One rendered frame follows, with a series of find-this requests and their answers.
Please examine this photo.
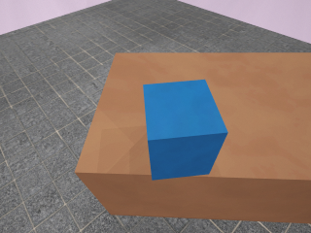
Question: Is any carton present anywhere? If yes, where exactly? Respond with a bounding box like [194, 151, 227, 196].
[143, 80, 228, 181]

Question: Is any pedestal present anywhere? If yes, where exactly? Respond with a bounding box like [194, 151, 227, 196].
[74, 52, 311, 224]

